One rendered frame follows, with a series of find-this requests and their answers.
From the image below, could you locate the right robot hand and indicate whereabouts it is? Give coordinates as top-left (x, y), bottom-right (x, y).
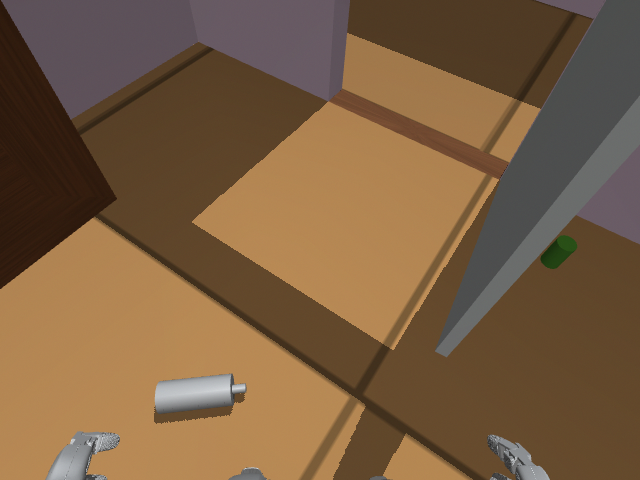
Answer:
top-left (487, 435), bottom-right (550, 480)

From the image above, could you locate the left robot hand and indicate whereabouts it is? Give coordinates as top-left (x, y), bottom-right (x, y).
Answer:
top-left (45, 431), bottom-right (120, 480)

